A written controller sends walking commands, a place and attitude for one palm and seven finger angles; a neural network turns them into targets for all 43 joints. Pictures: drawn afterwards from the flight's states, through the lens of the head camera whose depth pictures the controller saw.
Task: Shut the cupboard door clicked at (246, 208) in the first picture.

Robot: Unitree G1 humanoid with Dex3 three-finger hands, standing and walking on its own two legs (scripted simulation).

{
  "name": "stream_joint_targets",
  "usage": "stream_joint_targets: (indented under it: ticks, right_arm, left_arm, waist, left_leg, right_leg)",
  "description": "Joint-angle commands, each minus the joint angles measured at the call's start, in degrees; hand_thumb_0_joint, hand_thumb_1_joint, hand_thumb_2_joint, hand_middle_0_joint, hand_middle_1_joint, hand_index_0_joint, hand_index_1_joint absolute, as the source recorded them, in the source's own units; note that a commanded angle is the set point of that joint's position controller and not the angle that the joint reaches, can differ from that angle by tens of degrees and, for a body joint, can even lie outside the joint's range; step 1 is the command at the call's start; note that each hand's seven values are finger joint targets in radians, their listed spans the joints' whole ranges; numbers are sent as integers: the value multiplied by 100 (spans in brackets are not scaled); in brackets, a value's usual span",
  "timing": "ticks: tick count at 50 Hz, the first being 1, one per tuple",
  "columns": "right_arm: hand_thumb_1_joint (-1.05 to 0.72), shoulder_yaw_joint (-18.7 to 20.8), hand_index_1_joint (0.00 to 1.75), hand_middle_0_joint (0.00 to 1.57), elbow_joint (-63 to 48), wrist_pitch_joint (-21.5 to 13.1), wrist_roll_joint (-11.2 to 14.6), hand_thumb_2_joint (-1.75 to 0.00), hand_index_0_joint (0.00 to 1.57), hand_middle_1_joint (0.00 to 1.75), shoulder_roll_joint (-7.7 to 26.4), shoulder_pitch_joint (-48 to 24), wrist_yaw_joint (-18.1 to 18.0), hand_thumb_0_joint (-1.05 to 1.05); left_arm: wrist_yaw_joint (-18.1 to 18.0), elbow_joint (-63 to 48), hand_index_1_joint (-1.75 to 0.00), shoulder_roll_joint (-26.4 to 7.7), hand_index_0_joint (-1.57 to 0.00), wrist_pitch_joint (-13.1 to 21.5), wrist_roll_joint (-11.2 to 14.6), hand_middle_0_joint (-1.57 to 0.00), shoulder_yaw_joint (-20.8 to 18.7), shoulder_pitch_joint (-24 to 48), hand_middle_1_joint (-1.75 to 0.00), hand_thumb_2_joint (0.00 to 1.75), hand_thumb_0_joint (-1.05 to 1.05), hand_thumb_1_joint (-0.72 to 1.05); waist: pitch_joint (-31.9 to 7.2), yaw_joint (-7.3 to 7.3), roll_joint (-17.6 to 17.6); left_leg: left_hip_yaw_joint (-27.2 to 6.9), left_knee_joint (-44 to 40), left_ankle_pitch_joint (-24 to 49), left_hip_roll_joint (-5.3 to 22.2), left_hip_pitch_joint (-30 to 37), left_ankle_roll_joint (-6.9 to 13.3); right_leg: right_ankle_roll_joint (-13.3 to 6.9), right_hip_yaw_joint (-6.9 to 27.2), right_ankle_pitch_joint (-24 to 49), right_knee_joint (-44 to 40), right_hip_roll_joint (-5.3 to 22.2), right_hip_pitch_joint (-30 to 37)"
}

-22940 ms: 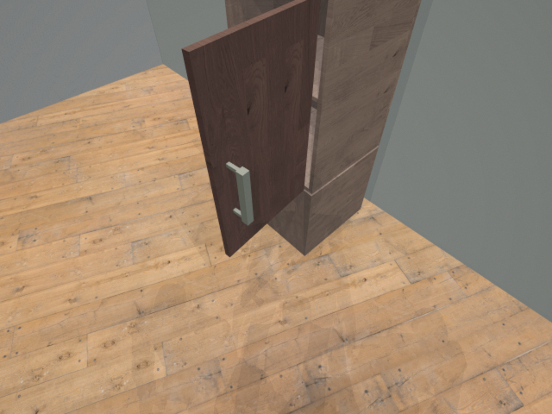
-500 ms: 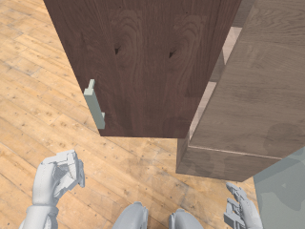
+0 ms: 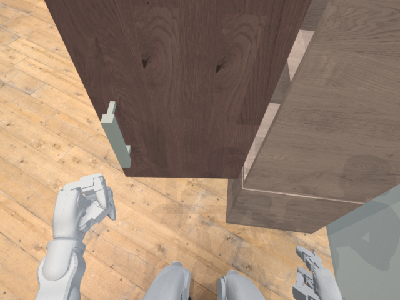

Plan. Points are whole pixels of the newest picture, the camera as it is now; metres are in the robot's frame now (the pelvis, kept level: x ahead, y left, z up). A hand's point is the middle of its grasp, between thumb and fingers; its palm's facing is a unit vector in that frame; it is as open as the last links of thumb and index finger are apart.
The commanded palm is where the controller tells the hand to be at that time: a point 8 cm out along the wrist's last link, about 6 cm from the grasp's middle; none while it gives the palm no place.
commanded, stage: bring the fist close to the handle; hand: left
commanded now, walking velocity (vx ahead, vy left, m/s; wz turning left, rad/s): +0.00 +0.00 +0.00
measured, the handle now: (119, 137) +0.44 +0.22 +0.02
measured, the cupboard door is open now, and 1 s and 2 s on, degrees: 97 97 81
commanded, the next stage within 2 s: push the door shut along its arc in 0.92 s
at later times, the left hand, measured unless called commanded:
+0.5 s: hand (122, 179) +0.34 +0.19 +0.01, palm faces +0.08 -1.00 -0.02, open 3.1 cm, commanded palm +0.32 +0.23 +0.02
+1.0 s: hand (122, 178) +0.34 +0.19 +0.02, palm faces +0.11 -0.99 -0.02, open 3.1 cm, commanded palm +0.31 +0.23 +0.02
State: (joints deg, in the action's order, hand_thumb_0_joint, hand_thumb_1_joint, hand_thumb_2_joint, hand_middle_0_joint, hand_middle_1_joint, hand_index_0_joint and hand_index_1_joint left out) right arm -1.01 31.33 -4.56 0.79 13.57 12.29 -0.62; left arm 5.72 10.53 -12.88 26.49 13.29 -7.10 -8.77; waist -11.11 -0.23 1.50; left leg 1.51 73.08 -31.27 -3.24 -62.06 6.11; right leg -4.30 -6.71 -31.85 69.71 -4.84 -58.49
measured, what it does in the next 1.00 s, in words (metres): stands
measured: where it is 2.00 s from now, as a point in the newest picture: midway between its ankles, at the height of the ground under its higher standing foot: outside the picture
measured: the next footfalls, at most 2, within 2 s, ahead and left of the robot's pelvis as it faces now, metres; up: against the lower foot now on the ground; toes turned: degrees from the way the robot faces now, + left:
none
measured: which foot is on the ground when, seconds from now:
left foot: down 0.00-1.00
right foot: down 0.00-1.00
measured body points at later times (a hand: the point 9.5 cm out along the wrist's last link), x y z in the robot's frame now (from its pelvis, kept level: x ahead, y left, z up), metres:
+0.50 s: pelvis +0.00 +0.00 -0.01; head +0.10 +0.02 +0.43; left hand +0.33 +0.24 +0.02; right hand +0.15 -0.25 -0.11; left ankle +0.03 +0.05 -0.62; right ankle +0.02 -0.08 -0.62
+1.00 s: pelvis +0.00 +0.00 +0.00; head +0.10 +0.02 +0.43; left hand +0.33 +0.24 +0.02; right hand +0.15 -0.25 -0.11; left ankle +0.03 +0.05 -0.62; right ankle +0.02 -0.08 -0.62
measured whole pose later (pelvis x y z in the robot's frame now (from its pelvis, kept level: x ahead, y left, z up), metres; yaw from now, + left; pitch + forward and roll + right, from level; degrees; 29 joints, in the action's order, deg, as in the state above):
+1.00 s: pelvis +0.00 +0.00 +0.00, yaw +0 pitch +22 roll -4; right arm -0.2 34.7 -0.9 0.7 14.4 12.0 0.2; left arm 5.0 29.4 -13.0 32.1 11.4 -9.1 8.3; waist -10.7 -1.2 1.4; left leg 1.9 73.5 -31.2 -3.1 -64.3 6.0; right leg -4.5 -6.4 -31.9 70.7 -4.9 -61.1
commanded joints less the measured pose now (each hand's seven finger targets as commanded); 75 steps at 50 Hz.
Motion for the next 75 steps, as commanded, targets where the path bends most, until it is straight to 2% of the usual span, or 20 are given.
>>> stream_joint_targets:
  ticks: [1, 6, 9, 14, 18, 21, 26, 30, 33, 35, 41, 43, 48, 50, 52, 55, 58, 64, 70, 75]
  right_arm:
    - [-90, 338, 30, 20, -620, -242, -8, -90, 20, 30, 864, -160, -19, 0]
    - [-90, 389, 30, 20, -647, -188, 57, -90, 20, 30, 975, -58, -40, 0]
    - [-90, 385, 30, 20, -602, -180, 52, -90, 20, 30, 969, -56, -89, 0]
    - [-90, 362, 30, 20, -428, -160, -17, -90, 20, 30, 937, -69, -68, 0]
    - [-90, 375, 30, 20, -417, -82, -15, -90, 20, 30, 989, 43, -20, 0]
    - [-90, 396, 30, 20, -432, -22, 29, -90, 20, 30, 989, 86, 1, 0]
    - [-90, 397, 30, 20, -349, 14, 29, -90, 20, 30, 995, 95, -33, 0]
    - [-90, 399, 30, 20, -340, 30, -22, -90, 20, 30, 980, 102, -1, 0]
    - [-90, 422, 30, 20, -354, 93, -20, -90, 20, 30, 1011, 166, 37, 0]
    - [-90, 416, 30, 20, -395, 138, -7, -90, 20, 30, 963, 135, 73, 0]
    - [-90, 403, 30, 20, -395, 196, 37, -90, 20, 30, 966, 94, 26, 0]
    - [-90, 405, 30, 20, -352, 168, 13, -90, 20, 30, 984, 112, -17, 0]
    - [-90, 422, 30, 20, -308, 122, -12, -90, 20, 30, 999, 98, 4, 0]
    - [-90, 430, 30, 20, -307, 129, -2, -90, 20, 30, 994, 75, 26, 0]
    - [-90, 440, 30, 20, -335, 164, 20, -90, 20, 30, 1002, 87, 26, 0]
    - [-90, 404, 30, 20, -287, 201, 36, -90, 20, 30, 997, 87, -13, 0]
    - [-90, 377, 30, 20, -260, 191, 34, -90, 20, 30, 1005, 95, -74, 0]
    - [-90, 381, 30, 20, -166, 123, 47, -90, 20, 30, 1046, 183, -65, 0]
    - [-90, 378, 30, 20, -79, 201, 119, -90, 20, 30, 1108, 348, -92, 0]
    - [-90, 398, 30, 20, 8, 207, 117, -90, 20, 30, 1155, 512, -92, 0]
  left_arm:
    - [-7, -550, -150, -546, -130, 573, -42, -130, -253, 877, -150, 90, 0, 90]
    - [308, -552, -150, -588, -130, 385, 23, -130, -112, 1330, -150, 90, 0, 90]
    - [206, -647, -150, -848, -130, 420, 98, -130, -445, 1728, -150, 90, 0, 90]
    - [-124, -144, -150, -854, -130, 640, -53, -130, -563, 2227, -150, 90, 0, 90]
    - [-50, 455, -150, -843, -130, 546, -119, -130, -524, 2146, -150, 90, 0, 90]
    - [97, 493, -150, -611, -130, 429, -108, -130, -227, 2441, -150, 90, 0, 90]
    - [13, 488, -150, -762, -130, 580, -79, -130, -380, 3134, -150, 90, 0, 90]
    - [-187, 642, -150, -766, -130, 779, -176, -130, -475, 3005, -150, 90, 0, 90]
    - [-206, 881, -150, -950, -130, 763, -205, -130, -696, 2582, -150, 90, 0, 90]
    - [-143, 773, -150, -765, -130, 753, -223, -130, -479, 2559, -150, 90, 0, 90]
    - [-63, 775, -150, -718, -130, 745, -125, -130, -422, 2844, -150, 90, 0, 90]
    - [-85, 643, -150, -845, -130, 869, -142, -130, -492, 3088, -150, 90, 0, 90]
    - [-46, 636, -150, -772, -130, 1008, -160, -130, -406, 2857, -150, 90, 0, 90]
    - [-3, 662, -150, -613, -130, 964, -185, -130, -227, 2864, -150, 90, 0, 90]
    - [26, 750, -150, -762, -130, 864, -167, -130, -386, 2629, -150, 90, 0, 90]
    - [99, 914, -150, -894, -130, 781, -203, -130, -405, 3230, -150, 90, 0, 90]
    - [121, 1039, -150, -1182, -130, 840, -183, -130, -651, 3692, -150, 90, 0, 90]
    - [446, 1406, -150, -1067, -130, 913, -144, -130, -445, 4161, -150, 90, 0, 90]
    - [761, 2132, -150, -1178, -130, 626, -151, -130, -358, 5087, -150, 90, 0, 90]
    - [910, 2407, -150, -1285, -130, 689, -127, -130, -414, 5615, -150, 90, 0, 90]
  waist:
    - [-1337, -90, 111]
    - [-1761, -112, 316]
    - [-1962, -80, 147]
    - [-1797, -105, 201]
    - [-1955, -59, 173]
    - [-2039, -148, 245]
    - [-1965, -217, 189]
    - [-2074, -95, 277]
    - [-2261, -14, 51]
    - [-2250, 1, 226]
    - [-1779, -168, -22]
    - [-1868, -203, -35]
    - [-2097, -138, 341]
    - [-2076, -150, 338]
    - [-2089, -90, 193]
    - [-1869, -245, 129]
    - [-1834, -269, 111]
    - [-2248, -283, 521]
    - [-1942, -551, 224]
    - [-2202, -591, 254]
  left_leg:
    - [-836, -1005, 1288, 327, 1098, -575]
    - [-891, -1077, 1456, 358, 1548, -601]
    - [-857, -1027, 1600, 352, 1512, -557]
    - [-892, -966, 1485, 354, 1411, -601]
    - [-803, -935, 1566, 328, 1309, -575]
    - [-815, -968, 1767, 361, 1578, -592]
    - [-875, -973, 1670, 390, 1599, -608]
    - [-866, -995, 1747, 369, 1679, -638]
    - [-816, -971, 1919, 358, 1590, -632]
    - [-751, -1014, 1964, 346, 1650, -621]
    - [-757, -1064, 1514, 352, 1400, -532]
    - [-773, -991, 1487, 348, 1378, -520]
    - [-847, -981, 1770, 362, 1726, -621]
    - [-913, -1041, 1733, 386, 1866, -658]
    - [-857, -1057, 1725, 369, 1773, -638]
    - [-820, -1002, 1548, 355, 1539, -576]
    - [-790, -927, 1337, 337, 1320, -528]
    - [-906, -908, 1667, 372, 1825, -622]
    - [-933, -907, 1321, 388, 1550, -532]
    - [-1004, -849, 1420, 394, 1728, -529]
  right_leg:
    - [146, 618, 1085, -735, 233, 581]
    - [157, 612, 1200, -794, 246, 566]
    - [173, 651, 1364, -764, 234, 761]
    - [164, 603, 1182, -639, 231, 426]
    - [164, 672, 1338, -654, 228, 624]
    - [189, 639, 1532, -697, 243, 569]
    - [190, 616, 1395, -692, 240, 412]
    - [167, 600, 1400, -634, 234, 421]
    - [173, 625, 1594, -618, 209, 657]
    - [185, 656, 1681, -665, 241, 734]
    - [201, 687, 1385, -827, 232, 669]
    - [200, 709, 1365, -776, 228, 652]
    - [169, 637, 1448, -666, 223, 449]
    - [176, 595, 1358, -684, 232, 320]
    - [179, 623, 1407, -728, 221, 508]
    - [198, 663, 1369, -754, 237, 459]
    - [191, 743, 1214, -763, 232, 474]
    - [161, 681, 1321, -662, 231, 215]
    - [193, 711, 1114, -790, 251, 64]
    - [173, 690, 1124, -739, 249, -52]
